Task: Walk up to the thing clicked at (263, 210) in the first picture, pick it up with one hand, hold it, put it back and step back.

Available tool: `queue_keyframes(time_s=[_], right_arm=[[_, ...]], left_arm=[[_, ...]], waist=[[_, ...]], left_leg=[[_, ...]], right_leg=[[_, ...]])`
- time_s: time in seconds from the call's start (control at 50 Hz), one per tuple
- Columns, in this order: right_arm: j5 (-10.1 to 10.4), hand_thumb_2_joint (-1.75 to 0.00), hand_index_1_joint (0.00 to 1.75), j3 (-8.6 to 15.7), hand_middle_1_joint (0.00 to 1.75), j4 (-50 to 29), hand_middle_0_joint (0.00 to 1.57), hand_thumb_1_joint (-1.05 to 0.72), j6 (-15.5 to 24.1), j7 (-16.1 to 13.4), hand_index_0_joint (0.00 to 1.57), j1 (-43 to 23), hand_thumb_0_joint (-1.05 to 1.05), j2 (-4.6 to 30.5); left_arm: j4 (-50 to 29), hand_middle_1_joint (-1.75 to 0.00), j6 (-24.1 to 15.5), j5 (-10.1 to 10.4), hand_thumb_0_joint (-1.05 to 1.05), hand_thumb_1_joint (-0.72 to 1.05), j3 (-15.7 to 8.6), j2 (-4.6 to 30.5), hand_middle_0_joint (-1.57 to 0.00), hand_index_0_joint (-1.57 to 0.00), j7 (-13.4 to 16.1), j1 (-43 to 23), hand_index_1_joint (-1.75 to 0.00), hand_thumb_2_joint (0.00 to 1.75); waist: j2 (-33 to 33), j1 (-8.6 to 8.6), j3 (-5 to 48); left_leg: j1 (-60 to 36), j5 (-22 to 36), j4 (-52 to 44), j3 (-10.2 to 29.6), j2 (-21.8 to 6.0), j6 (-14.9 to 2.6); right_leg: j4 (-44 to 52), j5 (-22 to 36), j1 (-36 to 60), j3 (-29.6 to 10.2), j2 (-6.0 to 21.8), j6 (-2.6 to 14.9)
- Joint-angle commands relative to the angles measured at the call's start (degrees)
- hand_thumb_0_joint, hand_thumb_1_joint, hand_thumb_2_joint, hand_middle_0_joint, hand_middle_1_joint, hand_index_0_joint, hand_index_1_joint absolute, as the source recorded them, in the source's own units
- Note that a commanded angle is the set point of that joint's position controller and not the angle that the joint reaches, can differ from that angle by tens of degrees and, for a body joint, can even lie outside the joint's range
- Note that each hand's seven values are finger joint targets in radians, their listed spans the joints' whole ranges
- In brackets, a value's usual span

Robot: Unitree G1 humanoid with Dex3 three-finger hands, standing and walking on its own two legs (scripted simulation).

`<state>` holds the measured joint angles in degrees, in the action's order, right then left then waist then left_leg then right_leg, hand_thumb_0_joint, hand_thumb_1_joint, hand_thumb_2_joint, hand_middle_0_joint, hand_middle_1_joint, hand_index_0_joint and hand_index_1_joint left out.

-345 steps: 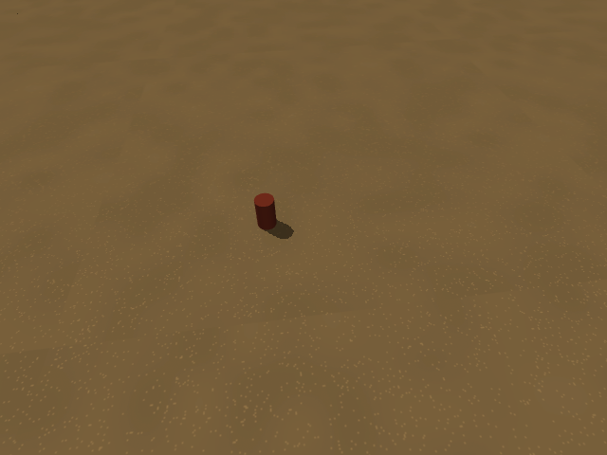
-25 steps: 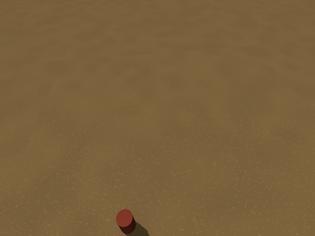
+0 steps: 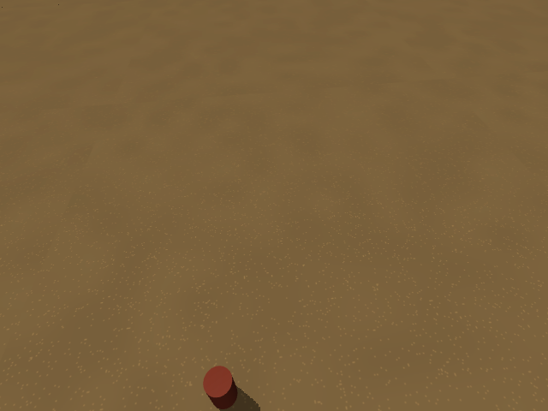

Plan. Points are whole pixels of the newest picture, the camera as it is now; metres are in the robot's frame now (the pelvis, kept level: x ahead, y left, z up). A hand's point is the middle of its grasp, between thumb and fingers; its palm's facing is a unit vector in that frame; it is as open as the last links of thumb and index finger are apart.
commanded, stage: stand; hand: left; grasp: from the side
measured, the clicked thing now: (221, 388) +0.36 +0.22 -0.71
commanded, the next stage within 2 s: go down in 0.70 s
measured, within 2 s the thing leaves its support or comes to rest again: neither
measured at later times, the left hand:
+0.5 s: hand out of the picture +0.08 +0.25 -0.16, palm faces -0.04 -0.94 -0.35, open 7.4 cm
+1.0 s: hand out of the picture +0.14 +0.25 -0.16, palm faces +0.04 -0.95 -0.32, open 10.0 cm
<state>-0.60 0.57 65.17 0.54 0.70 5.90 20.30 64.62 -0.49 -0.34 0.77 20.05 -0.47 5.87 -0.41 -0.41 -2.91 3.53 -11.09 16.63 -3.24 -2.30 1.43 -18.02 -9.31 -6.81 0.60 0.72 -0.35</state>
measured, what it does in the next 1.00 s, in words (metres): stands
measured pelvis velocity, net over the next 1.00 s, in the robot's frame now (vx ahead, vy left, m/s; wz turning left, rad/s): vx -0.01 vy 0.00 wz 0.03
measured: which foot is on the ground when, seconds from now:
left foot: down 0.00-1.00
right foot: down 0.00-1.00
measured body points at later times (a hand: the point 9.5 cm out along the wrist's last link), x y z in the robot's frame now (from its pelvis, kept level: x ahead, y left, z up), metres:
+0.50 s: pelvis +0.00 +0.00 +0.00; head +0.01 +0.00 +0.45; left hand +0.08 +0.30 -0.13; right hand +0.07 -0.31 -0.13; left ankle -0.02 +0.13 -0.75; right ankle +0.01 -0.12 -0.75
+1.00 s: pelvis -0.01 +0.00 -0.02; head +0.05 +0.00 +0.43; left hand +0.14 +0.30 -0.14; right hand +0.09 -0.28 -0.14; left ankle -0.02 +0.13 -0.75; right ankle +0.01 -0.12 -0.75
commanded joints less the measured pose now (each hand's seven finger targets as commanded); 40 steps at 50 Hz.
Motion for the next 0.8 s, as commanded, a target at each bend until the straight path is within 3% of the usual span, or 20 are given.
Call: queue_keyframes(time_s=[0.0, 0.76, 0.78], right_arm=[[-0.08, -0.9, 0.3, 1.98, 0.3, -3.39, 0.2, -0.9, 1.11, -1.08, 0.2, -1.82, 0.0, 12.09], [0.02, -0.9, 0.3, 2.04, 0.3, -3.66, 0.2, -0.9, 0.98, -1.09, 0.2, -1.26, 0.0, 11.91], [0.06, -0.92, 0.3, 2.15, 0.3, -3.64, 0.2, -0.94, 1.0, -1.04, 0.2, -0.99, 0.0, 12.11]], left_arm=[[-3.59, -0.3, -1.36, -0.18, 0.0, 0.9, -2.66, 12.44, -0.2, -0.2, 1.04, -2.34, -0.3, 0.9], [-3.45, -0.3, -1.32, -0.13, 0.0, 0.9, -2.81, 12.26, -0.2, -0.2, 1.02, -1.43, -0.3, 0.9], [-3.44, -0.22, -1.44, -0.13, 0.0, 0.82, -2.8, 12.44, -0.28, -0.28, 1.06, -1.24, -0.22, 0.82]], waist=[[0.13, 0.14, 4.85], [0.42, 0.29, 4.69], [0.64, 0.19, 5.27]], left_leg=[[-0.63, 8.83, -2.07, 5.01, -6.56, -1.85], [-0.98, 7.75, -2.25, 5.07, -6.55, -1.98], [-1.36, 8.17, -2.06, 5.21, -6.62, -2.06]], right_leg=[[1.87, 12.28, 0.98, -5.97, 7.25, 1.62], [1.94, 10.65, 0.93, -5.62, 6.99, 1.82], [2.01, 10.86, 1.08, -5.55, 7.02, 1.77]])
